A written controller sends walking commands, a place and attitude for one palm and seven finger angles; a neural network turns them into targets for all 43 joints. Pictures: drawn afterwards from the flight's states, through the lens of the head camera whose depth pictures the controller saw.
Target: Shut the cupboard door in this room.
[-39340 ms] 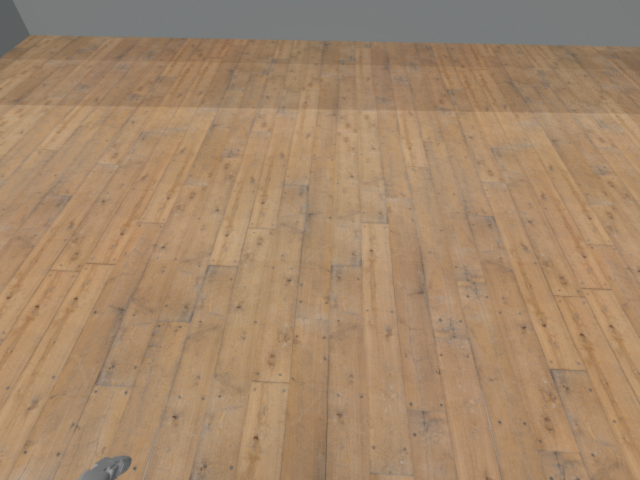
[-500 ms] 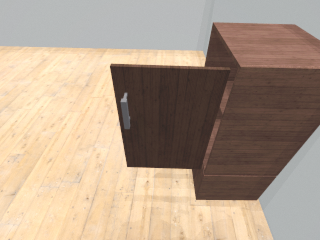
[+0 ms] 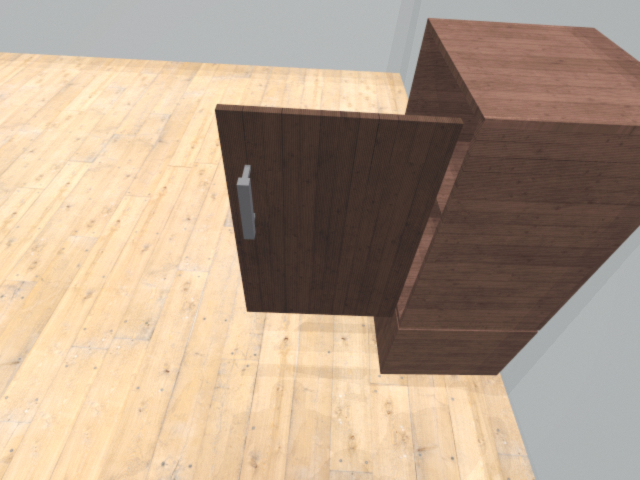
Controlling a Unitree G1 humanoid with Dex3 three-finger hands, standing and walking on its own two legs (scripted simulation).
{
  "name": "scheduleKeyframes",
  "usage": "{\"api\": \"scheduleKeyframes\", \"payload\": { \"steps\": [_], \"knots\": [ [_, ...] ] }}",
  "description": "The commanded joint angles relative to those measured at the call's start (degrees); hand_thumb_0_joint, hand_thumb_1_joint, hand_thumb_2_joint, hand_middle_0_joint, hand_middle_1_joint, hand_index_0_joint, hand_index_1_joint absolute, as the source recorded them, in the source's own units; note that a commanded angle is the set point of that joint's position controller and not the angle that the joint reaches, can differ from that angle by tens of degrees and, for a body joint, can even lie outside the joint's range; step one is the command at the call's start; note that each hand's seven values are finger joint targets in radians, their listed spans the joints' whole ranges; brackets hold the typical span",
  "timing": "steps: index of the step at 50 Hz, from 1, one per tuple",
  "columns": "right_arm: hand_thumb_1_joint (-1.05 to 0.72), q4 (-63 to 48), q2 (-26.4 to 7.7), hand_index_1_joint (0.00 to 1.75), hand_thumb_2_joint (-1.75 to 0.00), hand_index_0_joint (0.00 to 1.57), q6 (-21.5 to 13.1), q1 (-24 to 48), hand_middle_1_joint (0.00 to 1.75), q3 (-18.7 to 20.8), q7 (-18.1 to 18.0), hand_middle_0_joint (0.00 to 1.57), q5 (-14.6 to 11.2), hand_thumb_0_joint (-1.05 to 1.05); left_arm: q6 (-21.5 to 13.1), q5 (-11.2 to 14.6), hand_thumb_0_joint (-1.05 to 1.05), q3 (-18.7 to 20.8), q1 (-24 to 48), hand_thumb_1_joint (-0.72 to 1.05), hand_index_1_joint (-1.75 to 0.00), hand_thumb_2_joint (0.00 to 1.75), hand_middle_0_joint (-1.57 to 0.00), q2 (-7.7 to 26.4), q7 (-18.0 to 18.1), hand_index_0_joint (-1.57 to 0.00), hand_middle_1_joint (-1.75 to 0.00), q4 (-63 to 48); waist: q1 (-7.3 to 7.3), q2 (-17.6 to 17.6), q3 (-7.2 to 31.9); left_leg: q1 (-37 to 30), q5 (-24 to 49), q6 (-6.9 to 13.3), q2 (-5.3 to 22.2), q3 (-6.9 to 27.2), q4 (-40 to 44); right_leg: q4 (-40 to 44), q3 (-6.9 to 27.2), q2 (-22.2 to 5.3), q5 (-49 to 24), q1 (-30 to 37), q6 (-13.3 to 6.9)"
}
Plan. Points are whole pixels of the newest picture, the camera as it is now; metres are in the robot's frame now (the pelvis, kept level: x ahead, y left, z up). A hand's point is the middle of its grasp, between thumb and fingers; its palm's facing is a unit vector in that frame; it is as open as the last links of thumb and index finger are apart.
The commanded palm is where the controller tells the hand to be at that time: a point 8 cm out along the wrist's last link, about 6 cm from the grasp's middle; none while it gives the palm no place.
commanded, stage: look again from close up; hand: left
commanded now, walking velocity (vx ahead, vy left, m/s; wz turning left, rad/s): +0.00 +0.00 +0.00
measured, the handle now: (248, 202) +0.57 +0.17 -0.01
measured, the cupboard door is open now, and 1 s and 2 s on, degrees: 89 89 89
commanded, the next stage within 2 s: shuffle to correct the standing spot in 0.50 s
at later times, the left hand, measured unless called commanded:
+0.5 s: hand out of the picture +0.03 +0.18 -0.17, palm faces +0.02 -0.98 -0.19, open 7.3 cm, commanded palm none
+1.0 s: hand out of the picture +0.01 +0.15 -0.17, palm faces +0.04 -0.99 -0.17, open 7.3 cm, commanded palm none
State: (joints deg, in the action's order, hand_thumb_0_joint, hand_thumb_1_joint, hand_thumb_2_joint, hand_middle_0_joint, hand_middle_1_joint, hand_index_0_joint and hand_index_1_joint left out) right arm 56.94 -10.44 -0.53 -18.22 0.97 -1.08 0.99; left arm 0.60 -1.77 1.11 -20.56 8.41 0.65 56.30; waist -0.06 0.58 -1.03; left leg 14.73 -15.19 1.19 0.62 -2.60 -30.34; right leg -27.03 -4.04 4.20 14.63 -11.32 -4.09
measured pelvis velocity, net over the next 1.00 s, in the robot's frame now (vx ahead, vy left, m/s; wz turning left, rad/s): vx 0.06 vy -0.01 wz -0.01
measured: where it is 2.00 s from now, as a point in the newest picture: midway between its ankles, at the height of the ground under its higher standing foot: outside the picture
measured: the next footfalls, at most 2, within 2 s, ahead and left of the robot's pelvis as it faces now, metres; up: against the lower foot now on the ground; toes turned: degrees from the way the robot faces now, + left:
left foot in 1.26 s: +0.23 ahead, +0.08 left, +0.00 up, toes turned +2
right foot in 1.68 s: +0.15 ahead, -0.18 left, +0.00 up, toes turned -2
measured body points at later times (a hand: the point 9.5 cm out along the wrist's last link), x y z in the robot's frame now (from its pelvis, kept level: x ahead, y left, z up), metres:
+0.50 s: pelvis +0.02 +0.01 +0.01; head +0.01 +0.01 +0.46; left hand +0.03 +0.23 -0.15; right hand +0.03 -0.21 -0.15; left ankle +0.02 +0.09 -0.73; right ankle +0.00 -0.08 -0.73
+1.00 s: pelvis +0.06 -0.01 +0.00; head +0.07 -0.01 +0.45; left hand +0.01 +0.20 -0.16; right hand +0.03 -0.23 -0.16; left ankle +0.02 +0.09 -0.73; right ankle +0.00 -0.08 -0.73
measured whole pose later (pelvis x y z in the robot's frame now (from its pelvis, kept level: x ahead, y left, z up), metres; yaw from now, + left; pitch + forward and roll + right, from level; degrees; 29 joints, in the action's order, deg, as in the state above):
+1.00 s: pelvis +0.06 -0.01 +0.00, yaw -1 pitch +1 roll +0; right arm 64.5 -8.5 -1.5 -19.7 0.2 -1.2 1.1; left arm -1.9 -1.7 0.6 -24.2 7.4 1.0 62.1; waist 0.7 0.2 0.5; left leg 13.6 -20.8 2.3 -0.2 -4.0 -34.2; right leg -28.6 -2.8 3.5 20.9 -9.1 -4.7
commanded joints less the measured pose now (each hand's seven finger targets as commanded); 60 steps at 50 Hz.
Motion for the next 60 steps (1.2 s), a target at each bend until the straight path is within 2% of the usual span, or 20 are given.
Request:
{"api": "scheduleKeyframes", "payload": {
  "steps": [1, 3, 8, 11, 14, 19, 30, 33, 35, 38, 40, 43, 46, 48, 50, 51, 53, 56, 58, 60],
  "knots": [
    [-0.90, -1.10, -7.45, 0.30, -0.90, 0.20, -1.74, -2.08, 0.30, 0.40, -1.21, 0.20, 0.29, 0.00, -1.41, 0.97, 0.00, 0.80, -1.61, 0.90, -0.30, 0.90, -0.20, 4.13, 0.04, -0.20, -0.30, -2.14, 0.65, -8.83, -2.98, -0.73, 2.27, 4.07, 11.84, 13.79, 14.10, 2.74, 5.67, -5.67, 1.68, -3.93, 0.68],
    [-0.90, -0.76, -6.87, 0.30, -0.90, 0.20, -1.45, 0.96, 0.30, 0.28, -1.32, 0.20, 0.13, 0.00, -0.92, 0.52, 0.00, 0.55, -1.17, 0.90, -0.30, 0.90, -0.20, 4.55, 0.19, -0.20, -0.30, -1.02, 1.66, -11.41, -5.42, 5.78, -4.44, 4.19, 10.48, 13.89, 17.01, 2.31, 5.29, -5.74, 0.86, 0.33, 1.04],
    [-0.90, 1.24, -4.28, 0.30, -0.90, 0.20, -2.23, -0.60, 0.30, -0.68, -1.39, 0.20, -0.30, 0.00, -1.97, 1.00, 0.00, -0.29, -1.60, 0.90, -0.30, 0.90, -0.20, 4.51, 0.38, -0.20, -0.30, 1.69, 1.19, -1.88, -1.34, 1.14, 8.82, 2.51, 6.79, 8.67, 12.09, 5.54, 7.79, -8.50, -9.74, 4.21, 0.72],
    [-0.90, 2.67, -4.36, 0.30, -0.90, 0.20, -2.19, -1.32, 0.30, -0.90, -1.37, 0.20, -0.42, 0.00, -2.38, 1.24, 0.00, -0.57, -0.66, 0.90, -0.30, 0.90, -0.20, 4.36, 0.71, -0.20, -0.30, 2.12, 0.25, 2.49, 0.70, -2.67, 12.41, 1.67, 5.88, 6.61, 10.03, 6.33, 8.66, -9.95, -12.77, 3.86, 0.67],
    [-0.90, 3.78, -4.41, 0.30, -0.90, 0.20, -2.23, -1.24, 0.30, -1.13, -1.26, 0.20, -0.38, 0.00, -2.44, 1.32, 0.00, -0.73, -0.10, 0.90, -0.30, 0.90, -0.20, 4.49, 1.03, -0.20, -0.30, 2.41, 0.08, 0.59, 1.36, -4.25, 15.52, 1.50, 5.96, 6.48, 10.29, 6.09, 8.65, -10.05, -13.91, 3.94, 0.70],
    [-0.90, 5.13, -4.16, 0.30, -0.90, 0.20, -1.91, -0.41, 0.30, -1.40, -1.19, 0.20, -0.45, 0.00, -2.24, 1.29, 0.00, -0.97, -0.25, 0.90, -0.30, 0.90, -0.20, 4.65, 1.35, -0.20, -0.30, 3.37, 0.21, 0.56, -1.84, -3.94, 14.37, 1.35, 5.82, 6.25, 11.50, 7.02, 8.91, -10.19, -12.39, 2.77, 0.92],
    [-0.90, 6.02, -4.14, 0.30, -0.90, 0.20, -1.29, 0.21, 0.30, -1.50, -0.99, 0.20, -0.49, 0.00, -1.95, 1.28, 0.00, -1.33, -1.24, 0.90, -0.30, 0.90, -0.20, 4.68, 1.47, -0.20, -0.30, 4.28, 0.25, -0.41, -3.78, -3.71, 6.65, 1.22, 5.41, 6.45, 13.61, 9.39, 9.85, -10.11, -5.61, 1.01, 0.96],
    [-0.90, 6.42, -4.94, 0.30, -0.90, 0.20, -1.12, -0.87, 0.30, -1.01, -0.83, 0.20, -0.12, 0.00, -1.77, 0.81, 0.00, -1.02, -1.91, 0.90, -0.30, 0.90, -0.20, 4.62, 1.10, -0.20, -0.30, 4.36, -0.04, 0.93, -3.84, -2.91, -5.00, 1.77, 5.57, 6.76, 13.71, 8.12, 9.09, -8.81, 3.82, -0.20, 0.46],
    [-0.90, 6.10, -5.76, 0.30, -0.90, 0.20, -0.81, -0.78, 0.30, -0.56, -0.74, 0.20, 0.15, 0.00, -1.32, 0.55, 0.00, -0.73, -2.26, 0.90, -0.30, 0.90, -0.20, 4.44, 0.66, -0.20, -0.30, 4.07, 0.06, -1.22, -6.01, -0.19, -14.27, 2.48, 6.46, 8.44, 15.70, 6.58, 8.38, -7.90, 10.51, -2.83, 0.23],
    [-0.90, 5.43, -6.44, 0.30, -0.90, 0.20, -0.75, -0.87, 0.30, 0.10, -0.69, 0.20, 0.25, 0.00, -1.23, 0.16, 0.00, -0.35, -3.57, 0.90, -0.30, 0.90, -0.20, 3.89, 0.16, -0.20, -0.30, 3.52, 0.39, -3.93, -7.68, 2.27, -20.17, 4.07, 8.52, 11.49, 18.05, 2.77, 6.48, -6.35, 11.12, -4.23, 0.05],
    [-0.90, 4.85, -6.54, 0.30, -0.90, 0.20, -1.10, -1.13, 0.30, 0.40, -0.80, 0.20, 0.21, 0.00, -1.47, 0.04, 0.00, -0.23, -4.39, 0.90, -0.30, 0.90, -0.20, 3.24, -0.10, -0.20, -0.30, 3.45, 0.62, -3.63, -7.50, 3.00, -20.18, 5.07, 9.80, 12.91, 18.21, 0.67, 5.95, -5.89, 8.88, -3.98, -0.05],
    [-0.90, 4.50, -5.65, 0.30, -0.90, 0.20, -1.58, -1.39, 0.30, 0.53, -0.84, 0.20, 0.07, 0.00, -1.94, 0.10, 0.00, -0.13, -5.86, 0.90, -0.30, 0.90, -0.20, 3.00, -0.26, -0.20, -0.30, 3.72, 0.94, -1.57, -7.19, 3.27, -16.23, 5.35, 9.24, 11.85, 15.51, 1.35, 7.12, -6.51, 7.01, -3.11, -0.59],
    [-0.90, 3.89, -3.39, 0.30, -0.90, 0.20, -2.36, -0.62, 0.30, 0.05, -0.81, 0.20, -0.20, 0.00, -2.64, 0.31, 0.00, 0.17, -8.78, 0.90, -0.30, 0.90, -0.20, 3.74, 0.03, -0.20, -0.30, 4.83, 1.78, 4.86, -5.77, 5.84, -5.53, 3.48, 4.37, 4.52, 4.84, 6.63, 14.42, -10.62, 3.35, 1.99, -2.38],
    [-0.90, 3.13, -1.33, 0.30, -0.90, 0.20, -2.66, 0.18, 0.30, -0.39, -0.71, 0.20, -0.11, 0.00, -2.94, 0.57, 0.00, 0.97, -11.84, 0.90, -0.30, 0.90, -0.20, 6.07, 0.59, -0.20, -0.30, 6.30, 2.19, 13.26, -4.09, 13.05, -5.28, 1.29, -0.28, -2.70, -7.37, 10.73, 22.65, -17.31, -7.82, 10.38, -5.82],
    [-0.90, 1.72, -1.74, 0.30, -0.90, 0.20, -2.91, 4.13, 0.30, 0.01, -0.56, 0.20, 0.03, 0.00, -3.48, 0.22, 0.00, 1.29, -14.71, 0.90, -0.30, 0.90, -0.20, 5.65, 1.19, -0.20, -0.30, 7.19, 3.79, 10.10, -4.32, 21.43, -14.13, 0.87, 0.19, -1.77, -18.40, 9.48, 24.63, -20.76, -29.51, 16.99, -10.51],
    [-0.90, 1.45, -1.63, 0.30, -0.90, 0.20, -2.95, 5.02, 0.30, 0.18, -0.51, 0.20, -0.07, 0.00, -3.53, 0.04, 0.00, 1.30, -15.04, 0.90, -0.30, 0.90, -0.20, 5.45, 1.44, -0.20, -0.30, 7.32, 3.80, 6.04, -4.09, 23.22, -15.10, 0.87, 0.66, -1.21, -21.28, 8.59, 23.21, -21.25, -35.13, 18.70, -11.86],
    [-0.90, 1.27, -0.51, 0.30, -0.90, 0.20, -2.79, 6.60, 0.30, 0.27, -0.19, 0.20, -0.26, 0.00, -3.56, -0.07, 0.00, 1.38, -14.66, 0.90, -0.30, 0.90, -0.20, 5.72, 1.63, -0.20, -0.30, 7.13, 3.49, 2.39, -4.05, 23.72, -14.95, 0.67, 0.95, -2.26, -21.80, 7.53, 19.53, -19.88, -40.47, 20.13, -11.56],
    [-0.90, 0.42, 0.66, 0.30, -0.90, 0.20, -2.45, 7.76, 0.30, 0.28, 0.33, 0.20, -0.47, 0.00, -3.42, -0.11, 0.00, 1.19, -12.12, 0.90, -0.30, 0.90, -0.20, 6.12, 1.42, -0.20, -0.30, 6.87, 2.10, 3.60, -3.87, 18.28, -10.00, 0.76, 0.49, -3.57, -16.86, 8.43, 14.96, -16.82, -35.42, 15.14, -9.60],
    [-0.90, 0.83, 1.31, 0.30, -0.90, 0.20, -2.41, 5.63, 0.30, 0.36, 0.40, 0.20, -0.44, 0.00, -3.35, -0.09, 0.00, 1.02, -9.28, 0.90, -0.30, 0.90, -0.20, 5.98, 1.13, -0.20, -0.30, 6.32, -0.10, 5.22, -4.90, 9.41, -5.01, 0.92, -0.51, -5.05, -10.45, 7.92, 11.59, -14.66, -32.78, 7.49, -7.68],
    [-0.90, 3.28, 0.28, 0.30, -0.90, 0.20, -2.74, -1.41, 0.30, 0.34, -0.28, 0.20, -0.32, 0.00, -3.31, 0.53, 0.00, 0.90, -6.77, 0.90, -0.30, 0.90, -0.20, 5.69, 0.79, -0.20, -0.30, 6.06, -3.54, 4.93, -2.92, -3.41, 5.26, 1.33, -2.33, -6.22, -0.79, -0.01, 7.61, -10.69, -36.28, 2.73, -4.43]
  ]
}}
